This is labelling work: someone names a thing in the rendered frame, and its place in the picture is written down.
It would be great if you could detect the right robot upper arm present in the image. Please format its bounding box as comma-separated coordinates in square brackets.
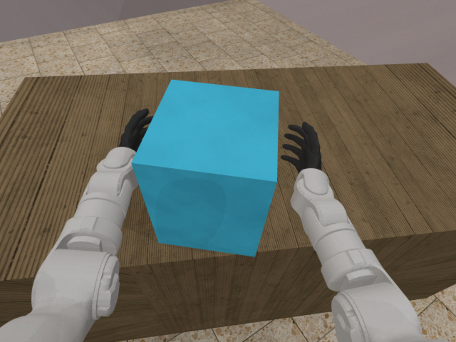
[331, 282, 450, 342]

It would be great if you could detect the left robot upper arm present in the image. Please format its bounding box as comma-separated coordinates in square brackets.
[0, 249, 120, 342]

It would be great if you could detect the robot right forearm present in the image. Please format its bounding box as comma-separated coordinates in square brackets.
[291, 168, 423, 334]

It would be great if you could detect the left robot hand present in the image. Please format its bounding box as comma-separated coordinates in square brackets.
[118, 108, 154, 152]

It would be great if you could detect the carton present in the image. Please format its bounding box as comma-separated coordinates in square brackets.
[131, 80, 279, 257]

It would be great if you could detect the pedestal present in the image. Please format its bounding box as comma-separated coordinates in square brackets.
[0, 63, 456, 342]

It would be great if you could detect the robot left forearm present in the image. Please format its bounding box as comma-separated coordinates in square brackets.
[31, 147, 138, 309]

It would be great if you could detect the right robot hand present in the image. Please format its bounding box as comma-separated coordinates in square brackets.
[281, 122, 322, 173]

